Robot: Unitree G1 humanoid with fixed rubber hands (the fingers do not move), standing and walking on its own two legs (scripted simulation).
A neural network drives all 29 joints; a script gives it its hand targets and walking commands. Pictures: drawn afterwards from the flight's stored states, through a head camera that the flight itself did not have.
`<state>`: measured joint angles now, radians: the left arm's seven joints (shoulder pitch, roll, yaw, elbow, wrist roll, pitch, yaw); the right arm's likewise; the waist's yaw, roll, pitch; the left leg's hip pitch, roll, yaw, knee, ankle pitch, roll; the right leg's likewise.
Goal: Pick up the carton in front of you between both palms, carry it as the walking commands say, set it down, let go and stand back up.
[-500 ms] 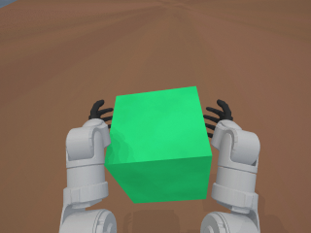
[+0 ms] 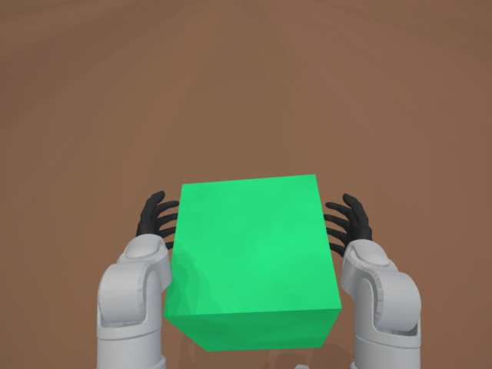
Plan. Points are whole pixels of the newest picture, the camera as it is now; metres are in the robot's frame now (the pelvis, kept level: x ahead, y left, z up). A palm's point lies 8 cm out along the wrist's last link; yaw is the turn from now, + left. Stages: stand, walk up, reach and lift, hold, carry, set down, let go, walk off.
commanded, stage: carry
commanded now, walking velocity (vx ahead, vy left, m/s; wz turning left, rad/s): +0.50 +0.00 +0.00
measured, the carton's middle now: (255, 270) +0.30 -0.01 -0.02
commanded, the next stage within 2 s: none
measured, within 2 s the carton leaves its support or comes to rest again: neither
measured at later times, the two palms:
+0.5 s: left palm (192, 111) +0.58 +0.12 +0.10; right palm (335, 112) +0.60 -0.17 +0.09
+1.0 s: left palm (186, 47) +0.92 +0.18 +0.06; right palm (291, 50) +0.91 -0.11 +0.07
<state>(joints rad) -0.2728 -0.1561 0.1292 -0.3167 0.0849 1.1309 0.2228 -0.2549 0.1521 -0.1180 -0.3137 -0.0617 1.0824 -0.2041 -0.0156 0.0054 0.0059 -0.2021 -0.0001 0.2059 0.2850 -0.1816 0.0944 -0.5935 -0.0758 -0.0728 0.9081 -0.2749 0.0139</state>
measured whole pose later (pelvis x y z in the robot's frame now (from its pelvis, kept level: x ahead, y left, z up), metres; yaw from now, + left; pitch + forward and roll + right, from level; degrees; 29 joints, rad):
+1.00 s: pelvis +0.66 +0.03 -0.01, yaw +0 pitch +3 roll -1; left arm -0.08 -0.13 0.03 -0.41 0.08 1.17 0.21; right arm -0.03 0.13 -0.01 -0.43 -0.06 1.13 -0.21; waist 0.00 -0.03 -0.01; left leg -0.34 0.04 0.24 0.36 -0.08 0.08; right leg -0.44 -0.07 -0.07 0.95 -0.38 0.02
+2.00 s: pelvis +0.79 +0.00 -0.02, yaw +3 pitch +2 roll +0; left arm -0.27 -0.15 0.23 0.27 0.28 0.67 0.02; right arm -0.26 0.15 -0.19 0.26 -0.27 0.68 -0.05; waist 0.00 0.01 -0.09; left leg -0.18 0.07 0.17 0.52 -0.36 -0.01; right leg -0.32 -0.08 -0.21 0.53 -0.23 -0.02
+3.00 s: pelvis +0.76 +0.02 -0.02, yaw +3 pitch +2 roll +0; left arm -0.27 -0.15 0.21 0.21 0.27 0.72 0.02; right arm -0.25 0.15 -0.18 0.21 -0.26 0.74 -0.05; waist 0.00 0.00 -0.09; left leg -0.23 0.04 0.18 0.53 -0.33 0.03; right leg -0.35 -0.11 -0.20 0.50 -0.17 0.01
